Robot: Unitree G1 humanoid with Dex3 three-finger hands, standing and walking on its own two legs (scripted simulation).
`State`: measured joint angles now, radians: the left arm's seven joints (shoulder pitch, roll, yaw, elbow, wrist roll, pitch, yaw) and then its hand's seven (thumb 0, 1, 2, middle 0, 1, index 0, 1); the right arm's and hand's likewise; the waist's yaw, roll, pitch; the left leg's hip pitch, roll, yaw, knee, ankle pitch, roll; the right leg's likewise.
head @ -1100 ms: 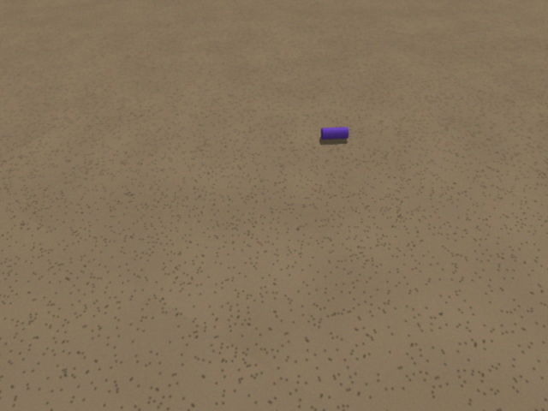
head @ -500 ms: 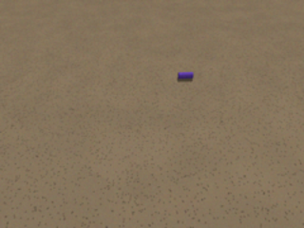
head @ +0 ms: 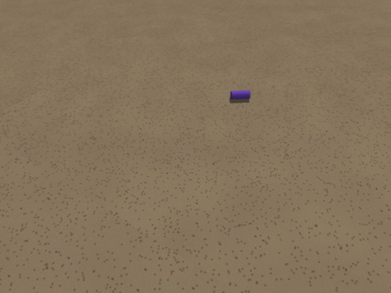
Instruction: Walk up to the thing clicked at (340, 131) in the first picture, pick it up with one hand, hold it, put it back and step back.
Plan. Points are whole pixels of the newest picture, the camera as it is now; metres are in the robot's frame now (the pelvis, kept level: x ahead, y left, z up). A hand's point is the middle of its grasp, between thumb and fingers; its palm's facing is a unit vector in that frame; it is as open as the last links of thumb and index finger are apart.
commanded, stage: stand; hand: left
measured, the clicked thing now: (240, 94) +1.74 -0.35 -0.75
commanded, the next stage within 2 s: walk up in 0.02 s
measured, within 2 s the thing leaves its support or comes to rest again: neither
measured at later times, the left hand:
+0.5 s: hand (135, 272) +0.21 +0.17 -0.14, palm faces -0.01 -0.93 -0.37, open 7.4 cm
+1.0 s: hand (172, 177) +0.49 +0.10 -0.16, palm faces -0.16 -0.94 -0.31, open 7.4 cm
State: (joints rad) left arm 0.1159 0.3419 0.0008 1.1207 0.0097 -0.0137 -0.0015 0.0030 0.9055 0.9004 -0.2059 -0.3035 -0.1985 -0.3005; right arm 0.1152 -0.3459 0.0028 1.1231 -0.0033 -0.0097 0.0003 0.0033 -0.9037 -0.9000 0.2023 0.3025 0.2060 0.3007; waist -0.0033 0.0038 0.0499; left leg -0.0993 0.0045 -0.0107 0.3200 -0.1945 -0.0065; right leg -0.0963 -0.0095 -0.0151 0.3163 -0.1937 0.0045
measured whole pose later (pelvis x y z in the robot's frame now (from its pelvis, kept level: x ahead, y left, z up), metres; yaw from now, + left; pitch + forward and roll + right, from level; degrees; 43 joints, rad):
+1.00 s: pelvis +0.36 -0.16 -0.02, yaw -5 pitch -2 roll +1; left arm 0.19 0.45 0.08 0.90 0.03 -0.01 -0.12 0.01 0.91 0.90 -0.20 -0.30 -0.20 -0.30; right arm 0.37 -0.43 -0.06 0.89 -0.01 -0.13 0.03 0.00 -0.90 -0.90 0.21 0.30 0.21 0.30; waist -0.04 -0.08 0.07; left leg -0.12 0.07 0.13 0.50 -0.33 -0.01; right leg -0.55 -0.12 0.02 0.80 -0.25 -0.01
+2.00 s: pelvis +0.82 -0.40 -0.04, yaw -4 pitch -3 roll +0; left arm 0.24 0.45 0.11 0.87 0.03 -0.04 -0.11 0.00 0.91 0.90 -0.20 -0.30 -0.20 -0.30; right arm 0.35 -0.48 -0.07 0.91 0.00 -0.07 0.01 0.01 -0.90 -0.90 0.21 0.30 0.21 0.30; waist -0.01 0.01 0.04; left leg -0.22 0.17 0.02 0.82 -0.46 0.02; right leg -0.41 -0.09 -0.07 0.70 -0.24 0.01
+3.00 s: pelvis +1.15 -0.60 -0.01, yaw +0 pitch -2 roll +0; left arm 0.36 0.41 0.06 0.86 0.01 -0.08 -0.05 0.00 0.90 0.90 -0.21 -0.30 -0.20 -0.30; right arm 0.26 -0.42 -0.05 0.90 -0.01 -0.05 0.05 0.01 -0.90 -0.90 0.20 0.30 0.21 0.30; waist 0.05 0.03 0.08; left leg -0.51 0.05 0.03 0.82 -0.28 0.02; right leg -0.20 -0.03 -0.13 0.53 -0.30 -0.04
